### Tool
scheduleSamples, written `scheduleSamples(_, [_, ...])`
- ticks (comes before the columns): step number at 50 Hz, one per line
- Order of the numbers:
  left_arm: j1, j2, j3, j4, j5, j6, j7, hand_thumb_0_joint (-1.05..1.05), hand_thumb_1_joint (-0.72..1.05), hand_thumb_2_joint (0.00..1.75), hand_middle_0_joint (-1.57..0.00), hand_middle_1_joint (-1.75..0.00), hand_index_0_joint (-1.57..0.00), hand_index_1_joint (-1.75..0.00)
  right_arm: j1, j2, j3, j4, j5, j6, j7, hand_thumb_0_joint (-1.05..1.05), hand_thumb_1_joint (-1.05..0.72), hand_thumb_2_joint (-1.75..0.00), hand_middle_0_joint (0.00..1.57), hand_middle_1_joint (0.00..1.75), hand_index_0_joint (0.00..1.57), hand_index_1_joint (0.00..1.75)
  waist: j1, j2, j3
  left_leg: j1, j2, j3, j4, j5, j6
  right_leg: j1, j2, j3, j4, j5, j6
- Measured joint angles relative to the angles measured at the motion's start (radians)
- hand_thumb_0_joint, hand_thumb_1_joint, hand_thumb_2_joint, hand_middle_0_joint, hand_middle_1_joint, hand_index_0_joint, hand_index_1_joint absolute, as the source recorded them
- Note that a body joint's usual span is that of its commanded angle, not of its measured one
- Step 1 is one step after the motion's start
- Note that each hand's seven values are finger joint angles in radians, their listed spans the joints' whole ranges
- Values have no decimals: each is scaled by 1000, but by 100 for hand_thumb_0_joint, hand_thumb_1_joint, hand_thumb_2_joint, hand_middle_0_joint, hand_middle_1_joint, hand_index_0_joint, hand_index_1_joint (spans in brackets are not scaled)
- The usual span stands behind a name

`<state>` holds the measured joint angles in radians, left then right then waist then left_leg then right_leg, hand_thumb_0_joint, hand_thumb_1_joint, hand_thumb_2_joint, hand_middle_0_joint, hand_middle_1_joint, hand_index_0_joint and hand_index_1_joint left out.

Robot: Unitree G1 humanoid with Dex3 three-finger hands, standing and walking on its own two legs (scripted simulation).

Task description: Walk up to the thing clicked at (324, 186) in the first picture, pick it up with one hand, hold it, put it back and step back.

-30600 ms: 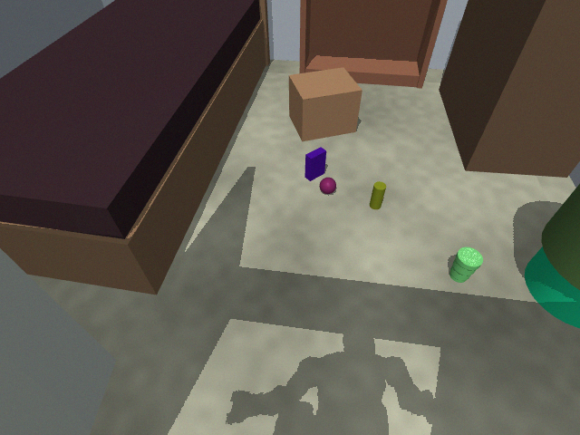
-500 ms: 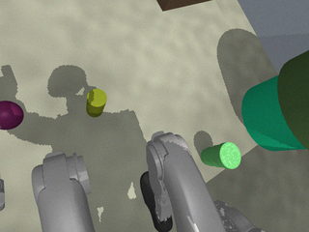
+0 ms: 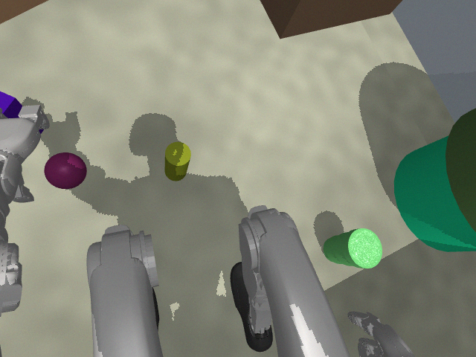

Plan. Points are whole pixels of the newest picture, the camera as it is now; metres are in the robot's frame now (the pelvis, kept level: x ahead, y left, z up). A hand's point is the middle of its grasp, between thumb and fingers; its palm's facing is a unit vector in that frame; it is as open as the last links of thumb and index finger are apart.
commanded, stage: withdraw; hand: left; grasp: from above
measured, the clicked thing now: (66, 170) +0.49 +0.29 -0.32
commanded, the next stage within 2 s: home in 0.04 s
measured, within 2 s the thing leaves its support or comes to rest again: neither
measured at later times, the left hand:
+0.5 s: hand (19, 153) +0.46 +0.30 -0.12, palm faces -0.34 -0.26 -0.90, open 11.6 cm
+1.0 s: hand out of the picture +0.29 +0.25 +0.10, palm faces -0.04 -0.88 -0.47, open 7.5 cm
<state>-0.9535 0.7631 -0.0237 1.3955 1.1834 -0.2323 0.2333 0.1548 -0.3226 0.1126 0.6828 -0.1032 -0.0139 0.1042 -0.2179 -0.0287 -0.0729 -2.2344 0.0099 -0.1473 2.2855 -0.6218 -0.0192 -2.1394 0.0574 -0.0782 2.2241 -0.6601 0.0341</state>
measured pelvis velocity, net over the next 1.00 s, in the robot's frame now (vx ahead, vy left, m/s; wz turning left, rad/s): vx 0.03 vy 0.00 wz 0.10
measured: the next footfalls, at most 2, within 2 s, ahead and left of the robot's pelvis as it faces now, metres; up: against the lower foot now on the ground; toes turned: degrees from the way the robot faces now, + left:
none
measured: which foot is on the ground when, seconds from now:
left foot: down 0.00-1.00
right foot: down 0.00-1.00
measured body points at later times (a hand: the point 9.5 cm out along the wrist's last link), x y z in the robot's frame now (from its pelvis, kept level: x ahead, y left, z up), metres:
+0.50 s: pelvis +0.02 +0.01 +0.02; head +0.23 +0.06 +0.41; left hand +0.47 +0.31 -0.07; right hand +0.08 -0.24 -0.11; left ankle +0.09 +0.13 -0.33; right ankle +0.11 -0.12 -0.33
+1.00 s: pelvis +0.03 +0.00 +0.20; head +0.16 +0.05 +0.63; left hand +0.29 +0.29 +0.13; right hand +0.27 -0.22 +0.11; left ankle +0.09 +0.13 -0.33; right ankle +0.11 -0.12 -0.33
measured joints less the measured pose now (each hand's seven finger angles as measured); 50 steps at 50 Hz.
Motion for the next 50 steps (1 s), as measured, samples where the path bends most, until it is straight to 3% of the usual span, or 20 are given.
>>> scheduleSamples(6, [-39, 53, 54, 81, 72, -39, 103, 0, -51, 100, -8, -101, -9, -101, 3, 8, 19, 19, -39, -5, -1, 0, -90, -89, 20, 30, 20, 29, -31, -21, 47, -70, -10, -17, 82, 3, -2, -57, 1, -13, 72, -2, 4])
scheduleSamples(10, [-33, 64, 97, 60, 93, -25, 155, 0, -48, 98, -11, -98, -12, -98, 13, 32, 20, 31, -55, -18, 4, 0, -90, -89, 20, 30, 20, 29, -41, -20, 67, -106, -15, -23, 118, 1, -1, -86, 0, -17, 104, -7, 6])
scheduleSamples(13, [-4, 47, 117, -1, 74, 6, 170, 0, -44, 96, -15, -94, -15, -93, 26, 54, 13, 37, -54, -25, 15, 0, -89, -89, 20, 30, 21, 29, -36, -8, 57, -123, -14, -22, 128, -6, 1, -103, 1, -15, 113, -15, 11])
scheduleSamples(16, [28, 13, 123, -66, 30, 48, 162, 0, -37, 93, -19, -86, -18, -86, 34, 78, -2, 43, -43, -29, 26, 0, -89, -89, 20, 30, 21, 29, -25, 7, 36, -119, -10, -17, 117, -18, 3, -101, 2, -11, 103, -24, 13])
scheduleSamples(21, [112, -68, 117, -206, -98, 123, 91, 0, -18, 90, -22, -71, -21, -71, 41, 105, -40, 41, -3, -18, 38, 0, -89, -89, 21, 30, 21, 29, 14, 41, -18, -60, 0, -2, 52, -41, 7, -51, 2, 0, 42, -40, 13])
scheduleSamples(29, [366, -189, 84, -537, -396, 229, -99, 0, 30, 87, -22, -47, -21, -48, 29, 89, -93, -1, 76, 19, 17, 0, -90, -90, 21, 30, 21, 29, 88, 73, -107, 130, 13, 29, -138, -53, 16, 126, -3, 22, -140, -45, 7])
scheduleSamples(33, [508, -232, 72, -704, -535, 266, -165, 0, 55, 88, -21, -39, -21, -40, 8, 68, -112, -34, 98, 25, -7, 0, -90, -90, 21, 30, 21, 29, 121, 66, -126, 238, 15, 39, -238, -44, 15, 230, -8, 27, -236, -33, 2])
scheduleSamples(40, [715, -300, 62, -919, -721, 328, -192, 0, 80, 89, -21, -32, -21, -32, -47, 44, -130, -81, 124, -1, -57, 0, -90, -90, 20, 30, 20, 29, 156, 48, -128, 422, 7, 47, -396, -16, 11, 412, -22, 30, -388, -10, -6])
scheduleSamples(50, [958, -397, 55, -1139, -995, 469, -174, 0, 88, 90, -21, -30, -21, -30, -87, 84, -102, -123, 143, -54, -125, 1, -90, -90, 20, 30, 21, 29, 166, 50, -125, 704, 6, 52, -622, 15, 4, 691, -31, 29, -609, 21, -17])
